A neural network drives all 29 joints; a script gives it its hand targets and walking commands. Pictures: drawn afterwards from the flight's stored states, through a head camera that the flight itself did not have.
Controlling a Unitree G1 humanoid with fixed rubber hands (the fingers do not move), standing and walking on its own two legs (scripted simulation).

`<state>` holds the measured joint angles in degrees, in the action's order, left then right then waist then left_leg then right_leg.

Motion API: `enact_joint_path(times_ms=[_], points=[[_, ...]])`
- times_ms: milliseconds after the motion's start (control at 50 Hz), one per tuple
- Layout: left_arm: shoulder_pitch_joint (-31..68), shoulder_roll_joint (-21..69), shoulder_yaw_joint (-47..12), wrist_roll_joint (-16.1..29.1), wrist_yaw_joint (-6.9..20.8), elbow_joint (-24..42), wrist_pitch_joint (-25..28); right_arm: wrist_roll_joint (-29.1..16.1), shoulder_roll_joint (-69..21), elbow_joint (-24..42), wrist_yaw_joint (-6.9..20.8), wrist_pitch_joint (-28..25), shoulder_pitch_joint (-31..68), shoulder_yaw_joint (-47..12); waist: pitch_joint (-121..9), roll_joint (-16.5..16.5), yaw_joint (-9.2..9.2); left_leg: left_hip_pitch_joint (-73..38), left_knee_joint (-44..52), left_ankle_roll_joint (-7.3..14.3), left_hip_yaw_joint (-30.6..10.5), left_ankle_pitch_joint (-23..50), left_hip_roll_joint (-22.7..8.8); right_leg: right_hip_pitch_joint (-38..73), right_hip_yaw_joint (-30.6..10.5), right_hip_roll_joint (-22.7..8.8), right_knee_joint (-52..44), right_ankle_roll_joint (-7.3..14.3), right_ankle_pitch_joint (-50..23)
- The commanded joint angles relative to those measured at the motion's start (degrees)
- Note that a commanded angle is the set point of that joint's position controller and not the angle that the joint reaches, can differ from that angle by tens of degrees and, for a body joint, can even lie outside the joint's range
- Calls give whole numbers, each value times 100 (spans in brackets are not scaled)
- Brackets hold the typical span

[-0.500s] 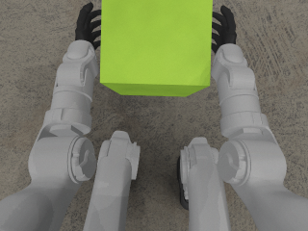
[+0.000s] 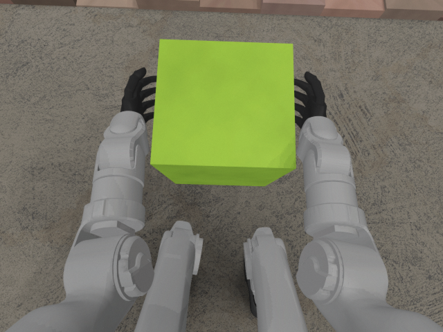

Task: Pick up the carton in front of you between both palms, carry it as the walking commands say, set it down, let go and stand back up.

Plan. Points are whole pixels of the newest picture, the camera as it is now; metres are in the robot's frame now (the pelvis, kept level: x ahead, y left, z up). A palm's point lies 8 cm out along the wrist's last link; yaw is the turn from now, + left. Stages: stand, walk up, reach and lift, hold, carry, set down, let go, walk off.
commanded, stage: reach and lift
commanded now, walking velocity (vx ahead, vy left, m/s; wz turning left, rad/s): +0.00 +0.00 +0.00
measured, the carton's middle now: (222, 127) +0.49 +0.02 -0.12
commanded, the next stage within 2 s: none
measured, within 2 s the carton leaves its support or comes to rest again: neither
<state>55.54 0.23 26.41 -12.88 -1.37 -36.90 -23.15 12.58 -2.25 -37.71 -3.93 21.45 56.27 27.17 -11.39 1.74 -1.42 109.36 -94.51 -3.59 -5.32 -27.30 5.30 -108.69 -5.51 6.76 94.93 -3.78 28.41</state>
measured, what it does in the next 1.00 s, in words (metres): rises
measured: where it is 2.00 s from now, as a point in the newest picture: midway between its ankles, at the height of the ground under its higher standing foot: (216, 291)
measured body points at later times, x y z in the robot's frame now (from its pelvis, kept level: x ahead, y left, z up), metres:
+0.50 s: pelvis +0.05 +0.00 +0.14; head +0.18 +0.01 +0.58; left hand +0.44 +0.17 +0.10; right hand +0.45 -0.14 +0.11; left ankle +0.11 +0.13 -0.49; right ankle +0.10 -0.13 -0.49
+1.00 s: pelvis +0.09 +0.00 +0.25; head +0.08 +0.00 +0.70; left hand +0.40 +0.16 +0.25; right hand +0.41 -0.15 +0.25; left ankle +0.11 +0.13 -0.49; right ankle +0.10 -0.13 -0.49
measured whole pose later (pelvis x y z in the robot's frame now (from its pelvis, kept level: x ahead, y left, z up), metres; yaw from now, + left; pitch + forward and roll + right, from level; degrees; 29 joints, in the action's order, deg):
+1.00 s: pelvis +0.09 +0.00 +0.25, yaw +1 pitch +4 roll +0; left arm 14.6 8.7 15.1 -13.2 -1.2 -22.8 -29.6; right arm 12.9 -8.7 -23.9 -1.7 28.2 15.3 15.8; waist -6.6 0.5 -0.4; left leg 19.0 -29.3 -1.0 -7.8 -13.9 2.6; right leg -18.4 -8.4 2.9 29.6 -0.8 14.7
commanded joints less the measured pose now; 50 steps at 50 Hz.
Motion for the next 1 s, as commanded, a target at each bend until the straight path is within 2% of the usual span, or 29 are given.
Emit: enact_joint_path(times_ms=[0, 280, 600, 820, 940, 980], points=[[3478, 6202, -3295, 1127, 1494, -129, 90, -1045, -6267, -304, 1525, -23, 3397, -3305, -5734, -107, -137, -4033, 1218, 148, 959, 1329, 399, 3183, 961, 396, -1262, 161, -1043], [1861, 6368, -3445, 949, 1403, -159, 292, -873, -6438, -393, 1447, -201, 1718, -3406, -4273, -135, -56, -5352, 2713, 185, 630, 1355, 363, 4729, 581, 321, -2798, 190, -1171], [72, 6445, -3869, 826, 1379, 223, 416, -759, -6496, 18, 1446, -287, -102, -3891, -2947, -163, 25, -7583, 4707, 291, 218, 2142, 196, 7163, 141, 98, -4820, 286, -2069], [-973, 6415, -4289, 941, 1404, 825, -58, -836, -6407, 609, 1595, 211, -1179, -4269, -1823, -177, 78, -9322, 6144, 275, 99, 2913, 73, 8907, 63, -40, -6245, 300, -2896], [-1320, 6357, -4582, 1097, 1441, 1378, -576, -1008, -6341, 1120, 1685, 727, -1586, -4519, -1108, -193, 107, -10112, 6840, 243, 104, 2975, 20, 9682, 62, -117, -6938, 279, -2952], [-1395, 6280, -4525, 1063, 1454, 1484, -765, -988, -6288, 1199, 1709, 916, -1678, -4462, -731, -174, 113, -10215, 7044, 242, 113, 2795, 11, 9819, 73, -133, -7137, 273, -2795]])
